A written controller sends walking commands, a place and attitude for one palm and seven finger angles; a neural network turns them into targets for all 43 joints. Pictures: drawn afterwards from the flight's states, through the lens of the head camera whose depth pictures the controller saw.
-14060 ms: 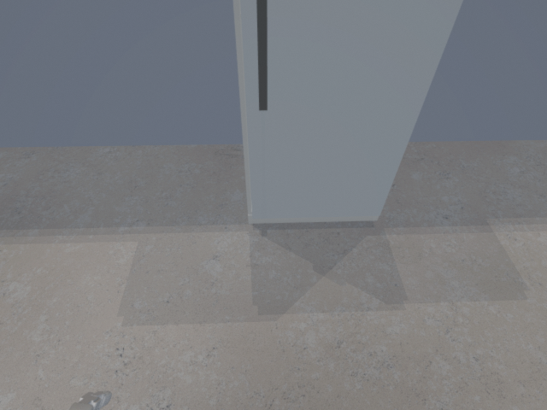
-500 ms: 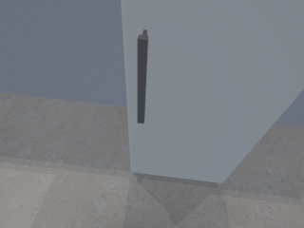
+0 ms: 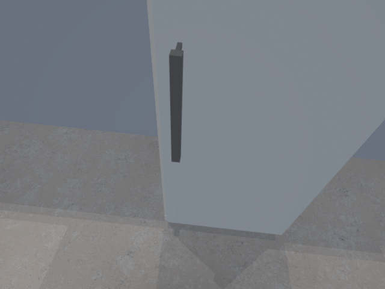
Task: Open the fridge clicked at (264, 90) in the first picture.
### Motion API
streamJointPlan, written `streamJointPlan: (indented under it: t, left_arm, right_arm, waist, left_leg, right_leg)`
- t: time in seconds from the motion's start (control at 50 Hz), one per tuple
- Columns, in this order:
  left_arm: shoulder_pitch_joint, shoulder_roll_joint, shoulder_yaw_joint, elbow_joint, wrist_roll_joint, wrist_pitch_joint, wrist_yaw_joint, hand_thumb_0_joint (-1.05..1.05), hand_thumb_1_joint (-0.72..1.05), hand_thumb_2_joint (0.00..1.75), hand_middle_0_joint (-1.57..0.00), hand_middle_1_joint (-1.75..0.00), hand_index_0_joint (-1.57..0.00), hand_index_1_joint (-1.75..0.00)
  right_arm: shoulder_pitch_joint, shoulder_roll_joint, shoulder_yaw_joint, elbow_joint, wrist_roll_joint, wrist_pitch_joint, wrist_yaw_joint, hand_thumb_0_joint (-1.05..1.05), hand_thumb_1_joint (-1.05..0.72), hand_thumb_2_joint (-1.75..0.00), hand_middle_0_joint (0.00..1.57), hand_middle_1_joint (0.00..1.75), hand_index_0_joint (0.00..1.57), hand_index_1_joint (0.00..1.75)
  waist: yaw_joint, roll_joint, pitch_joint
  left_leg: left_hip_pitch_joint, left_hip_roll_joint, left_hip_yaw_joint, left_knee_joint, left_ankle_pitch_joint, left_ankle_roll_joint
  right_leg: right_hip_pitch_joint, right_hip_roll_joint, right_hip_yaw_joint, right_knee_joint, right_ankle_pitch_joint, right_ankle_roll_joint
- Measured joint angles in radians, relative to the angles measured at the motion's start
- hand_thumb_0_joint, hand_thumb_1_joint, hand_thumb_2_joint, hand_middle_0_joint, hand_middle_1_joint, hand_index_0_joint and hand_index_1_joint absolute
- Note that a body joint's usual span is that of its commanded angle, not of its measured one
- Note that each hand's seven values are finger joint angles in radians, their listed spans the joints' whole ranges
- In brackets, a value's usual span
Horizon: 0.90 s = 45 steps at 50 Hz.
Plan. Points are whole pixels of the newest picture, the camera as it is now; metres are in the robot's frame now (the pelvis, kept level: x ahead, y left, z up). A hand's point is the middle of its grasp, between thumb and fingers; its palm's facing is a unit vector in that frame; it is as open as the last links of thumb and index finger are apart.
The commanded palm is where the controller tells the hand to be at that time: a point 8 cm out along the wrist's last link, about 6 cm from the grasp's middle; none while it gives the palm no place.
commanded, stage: look again from close up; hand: left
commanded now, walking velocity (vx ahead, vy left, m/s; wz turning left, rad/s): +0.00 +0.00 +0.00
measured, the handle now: (177, 111) +0.51 +0.08 +0.08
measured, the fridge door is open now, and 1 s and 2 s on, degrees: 0 0 0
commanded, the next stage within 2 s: raise the hand to about handle height in 0.30 s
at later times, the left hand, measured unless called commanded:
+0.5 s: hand out of the picture +0.07 +0.20 -0.14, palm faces +0.17 -0.95 -0.24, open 7.2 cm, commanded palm +0.11 +0.21 -0.06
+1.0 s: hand (84, 273) +0.15 +0.20 +0.01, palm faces +0.19 -0.98 -0.10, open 9.7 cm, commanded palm +0.15 +0.24 +0.01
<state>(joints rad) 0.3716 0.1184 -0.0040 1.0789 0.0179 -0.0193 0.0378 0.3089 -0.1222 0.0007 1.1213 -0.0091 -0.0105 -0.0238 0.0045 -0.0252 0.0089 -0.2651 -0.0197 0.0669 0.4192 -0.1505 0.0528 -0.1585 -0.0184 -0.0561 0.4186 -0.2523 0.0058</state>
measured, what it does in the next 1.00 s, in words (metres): lowers itself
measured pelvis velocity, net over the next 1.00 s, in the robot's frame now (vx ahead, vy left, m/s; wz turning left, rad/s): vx -0.01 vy -0.04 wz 0.06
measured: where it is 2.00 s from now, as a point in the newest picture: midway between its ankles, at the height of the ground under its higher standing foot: outside the picture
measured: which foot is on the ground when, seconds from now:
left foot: down 0.00-1.00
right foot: down 0.00-1.00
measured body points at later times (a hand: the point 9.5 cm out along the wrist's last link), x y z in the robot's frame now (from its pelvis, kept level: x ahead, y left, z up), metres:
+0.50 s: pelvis +0.01 +0.00 -0.01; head +0.02 +0.01 +0.44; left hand +0.06 +0.25 -0.12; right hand +0.03 -0.23 -0.15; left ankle +0.05 +0.08 -0.74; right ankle -0.02 -0.12 -0.74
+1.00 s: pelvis -0.01 -0.04 -0.07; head +0.03 -0.02 +0.38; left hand +0.13 +0.25 +0.02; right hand +0.23 -0.26 -0.11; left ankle +0.05 +0.08 -0.74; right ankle -0.02 -0.12 -0.74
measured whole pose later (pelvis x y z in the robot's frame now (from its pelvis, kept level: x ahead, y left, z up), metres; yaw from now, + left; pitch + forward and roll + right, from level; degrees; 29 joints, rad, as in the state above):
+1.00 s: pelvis -0.01 -0.04 -0.07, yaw +3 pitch +8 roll -3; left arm 0.54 0.26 0.26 -0.07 -0.35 -0.56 -0.31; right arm 0.16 -0.27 -0.03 0.54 0.03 -0.22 -0.05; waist 0.06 0.03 -0.09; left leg -0.77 0.04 -0.06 1.04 -0.41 0.00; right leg -0.59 0.03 -0.17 0.98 -0.53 -0.06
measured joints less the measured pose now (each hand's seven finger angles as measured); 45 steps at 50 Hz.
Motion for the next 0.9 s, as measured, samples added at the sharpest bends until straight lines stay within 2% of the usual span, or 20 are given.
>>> streamJointPlan:
  t: [0.42, 0.44, 0.46, 0.48, 0.52, 0.56, 0.6, 0.64, 0.66, 0.7, 0.74, 0.76, 0.8, 0.86, 0.9]
  left_arm:
    - [-0.019, 0.009, -0.004, 0.010, 0.003, 0.000, 0.005, 0.00, 0.91, 0.90, -0.20, -0.30, -0.19, -0.30]
    - [0.029, 0.010, -0.010, -0.149, -0.040, 0.065, 0.005, 0.00, 0.91, 0.90, -0.20, -0.30, -0.20, -0.30]
    - [0.084, 0.025, -0.004, -0.353, -0.060, 0.128, 0.027, 0.02, 0.93, 0.89, -0.20, -0.30, -0.20, -0.30]
    - [0.124, 0.051, 0.008, -0.504, -0.081, 0.112, 0.053, 0.04, 0.95, 0.89, -0.20, -0.30, -0.20, -0.30]
    - [0.152, 0.096, 0.017, -0.720, -0.121, 0.061, 0.100, 0.05, 0.96, 0.89, -0.21, -0.31, -0.20, -0.31]
    - [0.127, 0.110, 0.019, -0.890, -0.157, 0.025, 0.113, 0.05, 0.94, 0.88, -0.20, -0.32, -0.20, -0.32]
    - [0.074, 0.102, 0.024, -0.990, -0.167, -0.053, 0.097, 0.05, 0.91, 0.87, -0.20, -0.34, -0.20, -0.34]
    - [0.011, 0.081, 0.042, -1.018, -0.181, -0.168, 0.040, 0.04, 0.86, 0.85, -0.20, -0.36, -0.19, -0.36]
    - [-0.015, 0.069, 0.051, -1.014, -0.193, -0.228, -0.007, 0.03, 0.84, 0.84, -0.20, -0.37, -0.20, -0.37]
    - [-0.039, 0.049, 0.066, -0.992, -0.225, -0.333, -0.130, 0.02, 0.79, 0.83, -0.20, -0.40, -0.20, -0.40]
    - [-0.031, 0.043, 0.084, -0.955, -0.246, -0.404, -0.260, 0.01, 0.73, 0.81, -0.21, -0.43, -0.20, -0.43]
    - [-0.016, 0.047, 0.097, -0.937, -0.246, -0.416, -0.307, 0.01, 0.71, 0.80, -0.21, -0.44, -0.21, -0.44]
    - [0.038, 0.069, 0.125, -0.930, -0.247, -0.393, -0.354, 0.01, 0.65, 0.78, -0.22, -0.47, -0.22, -0.47]
    - [0.155, 0.107, 0.181, -0.986, -0.265, -0.361, -0.339, 0.01, 0.57, 0.75, -0.23, -0.51, -0.23, -0.52]
    - [0.220, 0.132, 0.222, -1.053, -0.286, -0.388, -0.311, 0.01, 0.53, 0.73, -0.23, -0.54, -0.23, -0.54]
  right_arm:
    - [-0.007, -0.006, 0.006, 0.001, 0.001, 0.000, -0.001, 0.01, -0.93, -0.90, 0.20, 0.30, 0.20, 0.30]
    - [0.007, -0.016, 0.012, -0.048, 0.010, -0.001, -0.003, 0.01, -0.93, -0.90, 0.20, 0.30, 0.20, 0.30]
    - [0.026, -0.026, 0.023, -0.099, 0.024, -0.036, -0.017, 0.02, -0.93, -0.90, 0.20, 0.30, 0.20, 0.30]
    - [0.044, -0.037, 0.028, -0.137, 0.030, -0.089, -0.029, 0.02, -0.94, -0.90, 0.20, 0.30, 0.20, 0.30]
    - [0.059, -0.065, 0.026, -0.199, 0.050, -0.171, -0.035, 0.02, -0.94, -0.90, 0.20, 0.30, 0.20, 0.30]
    - [0.052, -0.104, 0.019, -0.263, 0.065, -0.220, -0.042, 0.02, -0.93, -0.90, 0.20, 0.30, 0.20, 0.30]
    - [0.018, -0.137, 0.007, -0.315, 0.055, -0.249, -0.044, 0.02, -0.93, -0.90, 0.20, 0.30, 0.20, 0.30]
    - [-0.032, -0.148, -0.006, -0.360, 0.042, -0.256, -0.036, 0.02, -0.92, -0.90, 0.20, 0.30, 0.20, 0.30]
    - [-0.057, -0.144, -0.014, -0.382, 0.039, -0.254, -0.027, 0.02, -0.92, -0.90, 0.20, 0.30, 0.20, 0.30]
    - [-0.100, -0.130, -0.028, -0.430, 0.034, -0.240, -0.005, 0.01, -0.92, -0.90, 0.20, 0.30, 0.20, 0.30]
    - [-0.129, -0.119, -0.035, -0.487, 0.033, -0.221, 0.011, 0.01, -0.91, -0.90, 0.20, 0.30, 0.20, 0.30]
    - [-0.139, -0.116, -0.039, -0.516, 0.035, -0.210, 0.015, 0.01, -0.91, -0.90, 0.20, 0.30, 0.20, 0.30]
    - [-0.152, -0.117, -0.047, -0.574, 0.036, -0.186, 0.016, 0.01, -0.91, -0.90, 0.20, 0.30, 0.20, 0.30]
    - [-0.155, -0.122, -0.062, -0.630, 0.032, -0.163, 0.006, 0.01, -0.91, -0.90, 0.20, 0.30, 0.20, 0.30]
    - [-0.147, -0.126, -0.065, -0.637, 0.029, -0.163, -0.005, 0.01, -0.91, -0.90, 0.20, 0.30, 0.20, 0.30]
  waist:
    - [0.002, 0.004, 0.014]
    - [-0.007, 0.009, 0.022]
    - [-0.005, 0.005, 0.034]
    - [0.000, -0.001, 0.031]
    - [-0.007, 0.003, 0.001]
    - [-0.020, 0.039, -0.022]
    - [-0.037, 0.076, -0.052]
    - [-0.049, 0.084, -0.093]
    - [-0.048, 0.076, -0.110]
    - [-0.045, 0.046, -0.130]
    - [-0.043, 0.008, -0.132]
    - [-0.039, -0.010, -0.129]
    - [-0.027, -0.035, -0.115]
    - [0.000, -0.043, -0.100]
    - [0.023, -0.032, -0.103]
  left_leg:
    - [0.016, -0.004, 0.004, 0.006, -0.019, 0.004]
    - [0.005, -0.003, 0.001, 0.027, -0.028, 0.005]
    - [0.003, -0.008, 0.004, 0.040, -0.035, 0.006]
    - [-0.004, -0.014, 0.011, 0.050, -0.041, 0.005]
    - [-0.034, -0.030, 0.014, 0.075, -0.050, 0.006]
    - [-0.067, -0.033, 0.003, 0.120, -0.067, 0.009]
    - [-0.110, -0.027, -0.006, 0.172, -0.088, 0.008]
    - [-0.179, -0.017, -0.003, 0.236, -0.113, 0.002]
    - [-0.214, -0.010, 0.002, 0.269, -0.126, -0.001]
    - [-0.274, 0.006, 0.010, 0.331, -0.152, -0.008]
    - [-0.325, 0.019, 0.009, 0.390, -0.177, -0.015]
    - [-0.347, 0.025, 0.006, 0.417, -0.189, -0.019]
    - [-0.381, 0.036, -0.005, 0.464, -0.210, -0.029]
    - [-0.418, 0.051, -0.033, 0.517, -0.234, -0.042]
    - [-0.443, 0.058, -0.059, 0.547, -0.246, -0.048]
  right_leg:
    - [0.025, -0.004, 0.004, -0.014, -0.009, 0.008]
    - [0.018, -0.004, 0.000, 0.001, -0.014, 0.008]
    - [0.004, -0.010, 0.004, 0.037, -0.029, 0.001]
    - [-0.020, -0.017, 0.009, 0.079, -0.051, -0.011]
    - [-0.067, -0.035, 0.012, 0.150, -0.090, -0.022]
    - [-0.085, -0.041, 0.001, 0.176, -0.104, 0.000]
    - [-0.113, -0.037, -0.008, 0.203, -0.113, 0.011]
    - [-0.180, -0.030, -0.005, 0.262, -0.135, 0.008]
    - [-0.220, -0.026, 0.000, 0.298, -0.148, 0.005]
    - [-0.287, -0.015, 0.010, 0.366, -0.176, -0.006]
    - [-0.339, -0.004, 0.010, 0.427, -0.203, -0.017]
    - [-0.359, 0.001, 0.007, 0.453, -0.215, -0.023]
    - [-0.388, 0.011, -0.003, 0.493, -0.236, -0.035]
    - [-0.407, 0.027, -0.028, 0.523, -0.255, -0.050]
    - [-0.413, 0.037, -0.053, 0.530, -0.264, -0.056]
